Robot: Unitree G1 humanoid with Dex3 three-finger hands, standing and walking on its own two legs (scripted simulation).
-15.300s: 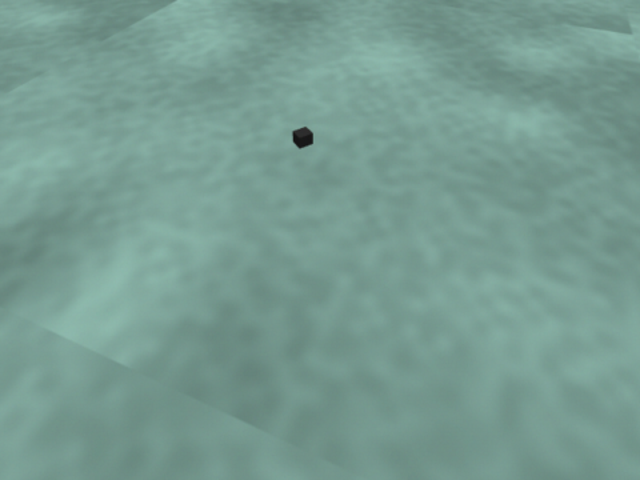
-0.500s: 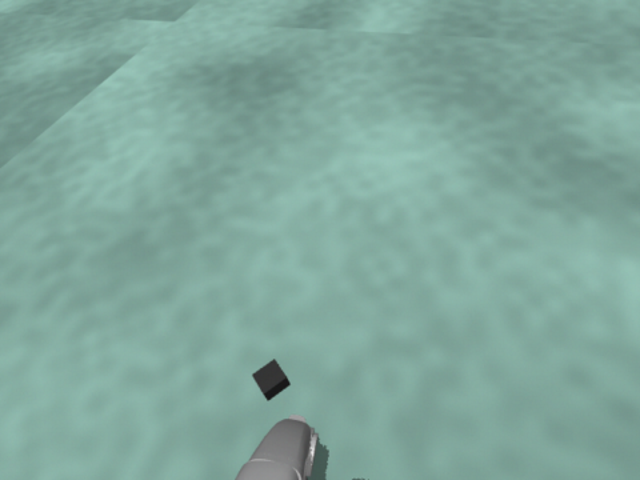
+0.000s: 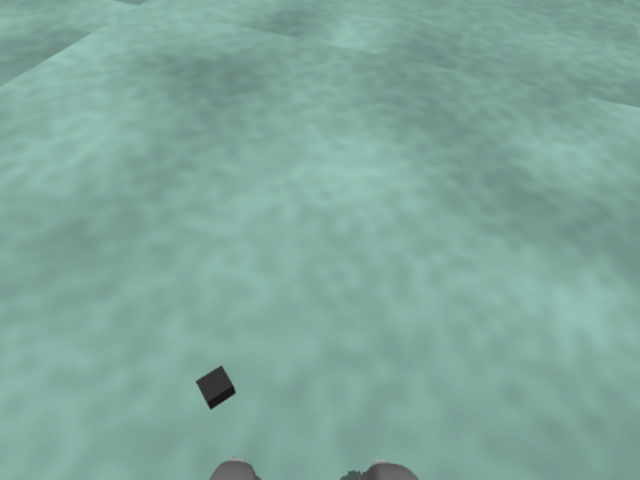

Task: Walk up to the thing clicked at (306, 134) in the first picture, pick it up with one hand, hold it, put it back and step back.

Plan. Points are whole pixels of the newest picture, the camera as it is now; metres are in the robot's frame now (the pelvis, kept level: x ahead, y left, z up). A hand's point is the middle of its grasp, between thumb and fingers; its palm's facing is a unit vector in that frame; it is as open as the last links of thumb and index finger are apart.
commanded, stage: walk up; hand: left
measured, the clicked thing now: (216, 387) +0.46 +0.26 -0.70
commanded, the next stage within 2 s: none
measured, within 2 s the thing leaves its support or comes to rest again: neither
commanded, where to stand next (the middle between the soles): +0.07 +0.04 m, yaw -2 degrees
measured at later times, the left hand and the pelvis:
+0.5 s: hand out of the picture +0.00 +0.40 -0.10, palm faces +0.00 -0.83 -0.56, open 7.4 cm; pelvis -0.01 +0.06 +0.01, yaw +2 degrees
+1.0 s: hand (119, 469) +0.17 +0.27 -0.15, palm faces -0.10 -0.93 -0.35, open 7.3 cm; pelvis -0.01 +0.04 -0.01, yaw -2 degrees
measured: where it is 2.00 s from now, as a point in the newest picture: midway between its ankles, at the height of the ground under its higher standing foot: outside the picture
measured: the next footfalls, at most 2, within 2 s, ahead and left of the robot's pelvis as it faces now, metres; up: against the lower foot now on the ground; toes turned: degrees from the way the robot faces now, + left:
left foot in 0.36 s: +0.05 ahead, +0.16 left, +0.00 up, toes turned -1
right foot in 0.76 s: +0.18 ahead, -0.11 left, +0.00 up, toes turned -1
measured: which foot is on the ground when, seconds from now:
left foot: down 0.00-0.00, up 0.02-0.34, down 0.36-1.00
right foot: down 0.00-0.38, up 0.40-0.74, down 0.76-1.00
